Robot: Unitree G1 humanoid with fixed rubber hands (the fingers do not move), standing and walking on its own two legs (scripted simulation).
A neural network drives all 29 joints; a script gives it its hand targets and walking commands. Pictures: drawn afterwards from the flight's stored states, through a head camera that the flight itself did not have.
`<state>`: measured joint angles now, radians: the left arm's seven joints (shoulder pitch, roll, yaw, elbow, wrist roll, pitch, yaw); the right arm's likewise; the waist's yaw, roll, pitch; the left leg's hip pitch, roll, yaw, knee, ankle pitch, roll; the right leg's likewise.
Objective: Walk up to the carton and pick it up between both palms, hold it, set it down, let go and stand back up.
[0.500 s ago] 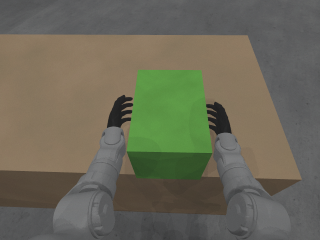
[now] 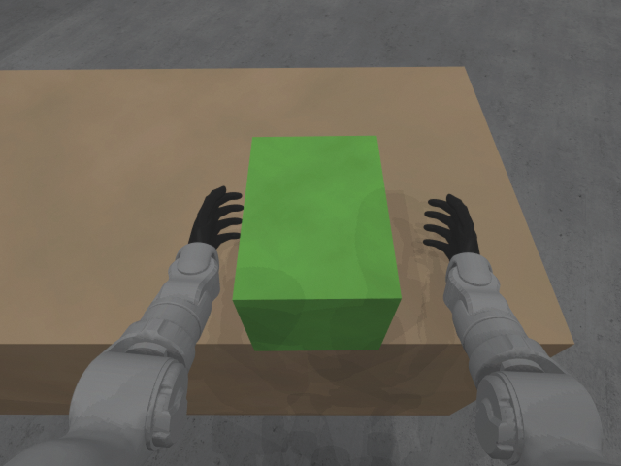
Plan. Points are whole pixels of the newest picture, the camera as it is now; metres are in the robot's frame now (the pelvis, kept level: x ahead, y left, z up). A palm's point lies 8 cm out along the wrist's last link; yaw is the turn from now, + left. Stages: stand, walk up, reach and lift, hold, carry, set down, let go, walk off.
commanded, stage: set down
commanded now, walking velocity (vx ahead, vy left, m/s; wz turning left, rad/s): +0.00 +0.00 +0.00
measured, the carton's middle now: (315, 243) +0.46 +0.01 -0.02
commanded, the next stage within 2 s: none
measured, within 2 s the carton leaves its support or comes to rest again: neither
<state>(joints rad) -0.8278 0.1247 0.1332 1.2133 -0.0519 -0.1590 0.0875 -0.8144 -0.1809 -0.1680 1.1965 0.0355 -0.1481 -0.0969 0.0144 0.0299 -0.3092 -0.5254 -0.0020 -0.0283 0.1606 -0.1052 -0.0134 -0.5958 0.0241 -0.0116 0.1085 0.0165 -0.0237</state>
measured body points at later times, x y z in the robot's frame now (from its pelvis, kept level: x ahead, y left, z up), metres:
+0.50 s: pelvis -0.02 +0.00 +0.00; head +0.08 -0.01 +0.44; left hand +0.44 +0.16 +0.04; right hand +0.45 -0.19 +0.04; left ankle -0.06 +0.12 -0.74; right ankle +0.00 -0.10 -0.74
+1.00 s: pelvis -0.01 +0.00 +0.00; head +0.08 -0.02 +0.44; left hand +0.43 +0.17 +0.06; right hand +0.45 -0.18 +0.05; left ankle -0.06 +0.12 -0.74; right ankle +0.00 -0.10 -0.74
